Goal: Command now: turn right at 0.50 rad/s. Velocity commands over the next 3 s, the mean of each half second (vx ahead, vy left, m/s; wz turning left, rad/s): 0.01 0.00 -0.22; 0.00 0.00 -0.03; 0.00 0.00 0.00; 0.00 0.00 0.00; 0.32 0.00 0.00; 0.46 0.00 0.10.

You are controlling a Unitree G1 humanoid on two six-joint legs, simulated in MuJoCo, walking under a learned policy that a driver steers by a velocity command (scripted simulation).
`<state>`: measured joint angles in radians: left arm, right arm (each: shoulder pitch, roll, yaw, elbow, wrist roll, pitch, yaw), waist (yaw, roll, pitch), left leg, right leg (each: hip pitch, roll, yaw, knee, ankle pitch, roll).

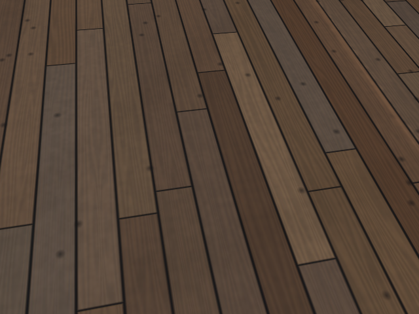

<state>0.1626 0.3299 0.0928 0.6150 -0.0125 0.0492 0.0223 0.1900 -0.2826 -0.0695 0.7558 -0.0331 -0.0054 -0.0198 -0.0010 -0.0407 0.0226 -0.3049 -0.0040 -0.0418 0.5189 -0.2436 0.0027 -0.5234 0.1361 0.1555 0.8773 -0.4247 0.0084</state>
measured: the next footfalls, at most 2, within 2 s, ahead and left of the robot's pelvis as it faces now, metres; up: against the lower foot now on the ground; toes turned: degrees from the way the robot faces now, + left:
right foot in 0.28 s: +0.02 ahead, -0.14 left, +0.00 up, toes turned -3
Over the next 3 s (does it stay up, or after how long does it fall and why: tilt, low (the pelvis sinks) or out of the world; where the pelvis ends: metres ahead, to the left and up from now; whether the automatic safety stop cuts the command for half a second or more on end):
stays up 0.44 -0.06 0.01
